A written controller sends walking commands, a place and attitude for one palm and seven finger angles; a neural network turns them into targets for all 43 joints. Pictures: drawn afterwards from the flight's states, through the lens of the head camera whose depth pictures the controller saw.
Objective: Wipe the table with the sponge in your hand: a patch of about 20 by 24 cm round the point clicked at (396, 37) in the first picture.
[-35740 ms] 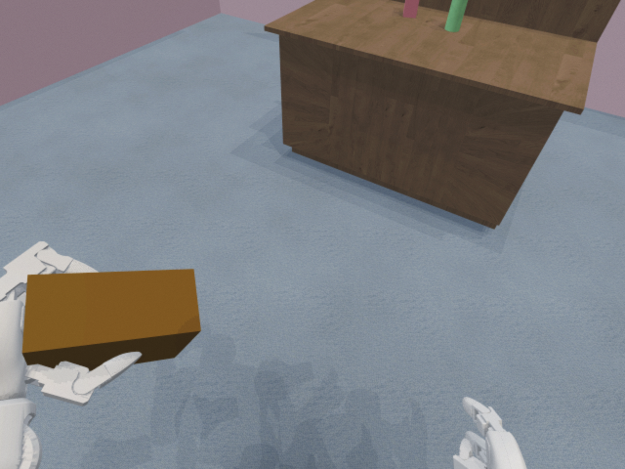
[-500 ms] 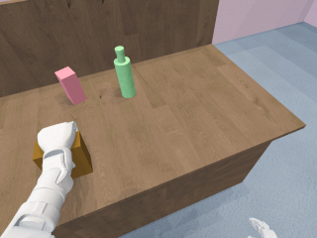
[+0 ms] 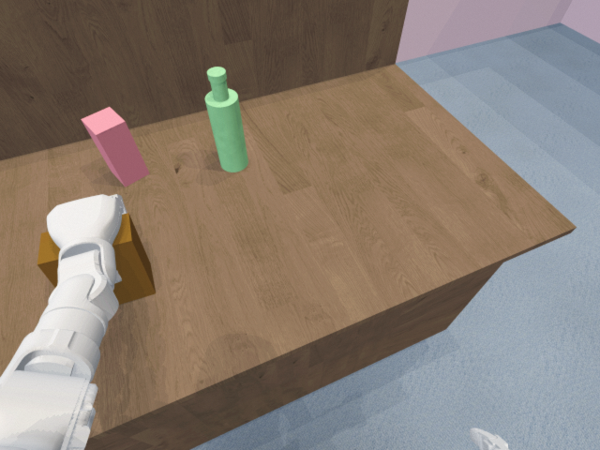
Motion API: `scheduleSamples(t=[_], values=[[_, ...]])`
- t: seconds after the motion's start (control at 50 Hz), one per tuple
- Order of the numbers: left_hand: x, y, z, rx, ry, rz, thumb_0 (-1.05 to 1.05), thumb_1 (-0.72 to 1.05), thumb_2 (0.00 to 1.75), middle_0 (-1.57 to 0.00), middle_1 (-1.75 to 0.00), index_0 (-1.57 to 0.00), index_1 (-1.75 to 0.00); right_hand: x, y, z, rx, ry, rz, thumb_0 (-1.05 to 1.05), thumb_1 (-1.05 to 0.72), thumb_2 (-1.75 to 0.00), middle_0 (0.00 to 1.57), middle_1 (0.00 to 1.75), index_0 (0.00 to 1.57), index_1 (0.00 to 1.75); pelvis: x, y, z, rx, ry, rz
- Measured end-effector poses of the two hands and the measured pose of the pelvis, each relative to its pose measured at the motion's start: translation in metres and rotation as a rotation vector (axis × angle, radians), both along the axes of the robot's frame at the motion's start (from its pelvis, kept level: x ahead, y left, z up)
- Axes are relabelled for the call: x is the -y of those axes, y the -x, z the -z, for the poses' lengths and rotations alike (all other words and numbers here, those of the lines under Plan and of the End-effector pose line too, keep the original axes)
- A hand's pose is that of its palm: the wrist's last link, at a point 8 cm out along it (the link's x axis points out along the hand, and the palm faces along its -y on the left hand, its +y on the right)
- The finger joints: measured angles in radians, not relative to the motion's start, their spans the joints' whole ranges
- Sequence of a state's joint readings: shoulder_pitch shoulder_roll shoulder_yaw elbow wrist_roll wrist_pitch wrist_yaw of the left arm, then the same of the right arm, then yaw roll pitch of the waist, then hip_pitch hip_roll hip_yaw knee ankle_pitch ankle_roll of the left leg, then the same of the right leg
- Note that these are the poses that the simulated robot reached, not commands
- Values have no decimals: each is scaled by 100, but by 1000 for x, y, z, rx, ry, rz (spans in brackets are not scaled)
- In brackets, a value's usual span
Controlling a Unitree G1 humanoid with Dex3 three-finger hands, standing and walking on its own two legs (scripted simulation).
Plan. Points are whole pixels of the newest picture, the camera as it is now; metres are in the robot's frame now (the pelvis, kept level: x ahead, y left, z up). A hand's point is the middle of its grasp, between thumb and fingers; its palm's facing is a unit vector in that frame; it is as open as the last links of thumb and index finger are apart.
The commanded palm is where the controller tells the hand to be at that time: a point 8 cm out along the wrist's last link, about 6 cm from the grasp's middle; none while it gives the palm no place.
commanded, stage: wipe forward along the first lane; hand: left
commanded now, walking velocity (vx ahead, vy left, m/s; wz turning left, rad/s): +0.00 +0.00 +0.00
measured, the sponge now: (108, 274) +0.37 +0.33 -0.03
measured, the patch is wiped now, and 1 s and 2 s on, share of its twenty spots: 0.25 0.40 0.65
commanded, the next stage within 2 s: slide across to the middle lane in 0.32 s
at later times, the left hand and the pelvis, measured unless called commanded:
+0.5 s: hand (98, 221) +0.43 +0.34 +0.02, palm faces -0.12 +0.02 -0.99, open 9.9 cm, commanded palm +0.41 +0.31 +0.06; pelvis +0.01 +0.02 +0.00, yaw -1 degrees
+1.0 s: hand (141, 209) +0.45 +0.28 +0.03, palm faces -0.09 -0.02 -1.00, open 9.9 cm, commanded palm +0.43 +0.26 +0.07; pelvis +0.03 +0.02 +0.00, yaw -1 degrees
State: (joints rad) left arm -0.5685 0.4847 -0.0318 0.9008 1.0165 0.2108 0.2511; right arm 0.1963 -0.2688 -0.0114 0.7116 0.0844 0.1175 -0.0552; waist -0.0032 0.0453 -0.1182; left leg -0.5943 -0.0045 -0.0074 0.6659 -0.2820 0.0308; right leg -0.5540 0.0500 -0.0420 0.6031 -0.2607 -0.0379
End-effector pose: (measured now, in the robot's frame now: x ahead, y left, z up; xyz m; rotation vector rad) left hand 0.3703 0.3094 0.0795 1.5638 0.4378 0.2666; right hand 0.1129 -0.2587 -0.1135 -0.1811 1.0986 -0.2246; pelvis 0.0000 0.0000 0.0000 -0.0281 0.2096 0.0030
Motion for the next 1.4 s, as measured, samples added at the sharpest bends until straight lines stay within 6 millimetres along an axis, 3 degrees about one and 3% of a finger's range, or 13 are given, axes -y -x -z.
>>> scheduleSamples(t=[0.44, 0.6, 0.72, 0.98, 1.18, 1.4], values=[[-23, -42, 0, -8, -11, 1, 1, -52, 109, -77, -136, -77, -137, -13, 28, 4, -106, 10, 37, 1, -91, -90, 20, 30, 20, 30, -19, -6, 4, -53, 18, 4], [-19, -48, -1, -7, -19, 19, 1, -52, 109, -76, -137, -76, -138, -19, 35, 6, -133, 2, 53, 1, -91, -90, 20, 30, 20, 30, -24, -10, 3, -55, 22, 5], [-10, -52, -2, 8, 4, 26, 1, -51, 109, -75, -138, -75, -139, -25, 28, 5, -129, -11, 54, 1, -91, -90, 20, 30, 20, 30, -26, -15, 0, -42, 22, 0], [33, -68, -3, 23, 22, 56, 0, -50, 109, -74, -138, -75, -139, -31, -5, 3, -81, -51, 26, 1, -91, -90, 20, 30, 20, 30, -24, -27, -4, -33, 14, 9], [43, -63, -1, 23, 18, 15, 0, -50, 108, -74, -139, -74, -140, -21, -19, -1, -65, -50, 11, 1, -91, -90, 20, 30, 20, 30, -15, -30, -6, -19, 9, 6], [52, -51, 0, 17, 17, 29, 0, -49, 108, -73, -140, -73, -141, -9, -17, -6, -56, -30, 20, 1, -91, -90, 20, 30, 20, 30, -10, -27, -8, -4, 4, 7]])
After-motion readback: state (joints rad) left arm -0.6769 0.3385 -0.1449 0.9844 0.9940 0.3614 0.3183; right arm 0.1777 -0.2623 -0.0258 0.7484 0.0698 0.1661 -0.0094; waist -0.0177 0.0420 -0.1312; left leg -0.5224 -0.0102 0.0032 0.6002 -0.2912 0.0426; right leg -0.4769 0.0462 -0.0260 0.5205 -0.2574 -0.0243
